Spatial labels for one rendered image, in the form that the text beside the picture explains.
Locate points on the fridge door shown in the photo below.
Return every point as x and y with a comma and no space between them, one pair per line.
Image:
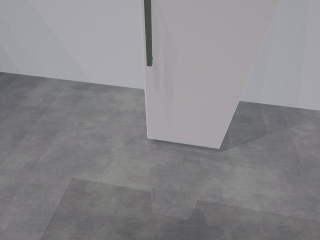
203,52

